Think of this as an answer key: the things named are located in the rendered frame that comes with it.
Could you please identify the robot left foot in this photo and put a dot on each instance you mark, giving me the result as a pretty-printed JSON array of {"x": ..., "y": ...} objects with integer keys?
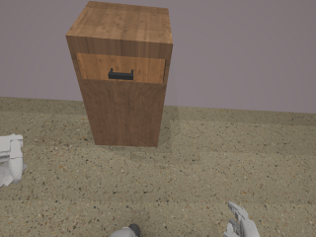
[{"x": 135, "y": 228}]

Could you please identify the left robot hand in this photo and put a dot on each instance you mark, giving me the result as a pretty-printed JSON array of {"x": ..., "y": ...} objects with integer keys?
[{"x": 12, "y": 159}]

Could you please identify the cabinet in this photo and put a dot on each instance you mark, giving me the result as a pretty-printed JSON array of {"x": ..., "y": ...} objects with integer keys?
[{"x": 122, "y": 113}]

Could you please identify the right robot hand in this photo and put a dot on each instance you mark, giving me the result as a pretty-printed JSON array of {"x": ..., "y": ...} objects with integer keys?
[{"x": 246, "y": 228}]

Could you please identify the robot left shin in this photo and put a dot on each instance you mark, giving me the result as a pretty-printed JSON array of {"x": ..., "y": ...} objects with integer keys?
[{"x": 127, "y": 228}]

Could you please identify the drawer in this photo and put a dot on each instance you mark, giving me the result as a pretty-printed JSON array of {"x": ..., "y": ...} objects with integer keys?
[{"x": 98, "y": 66}]

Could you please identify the handle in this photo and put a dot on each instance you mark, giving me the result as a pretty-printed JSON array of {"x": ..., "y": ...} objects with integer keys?
[{"x": 120, "y": 75}]

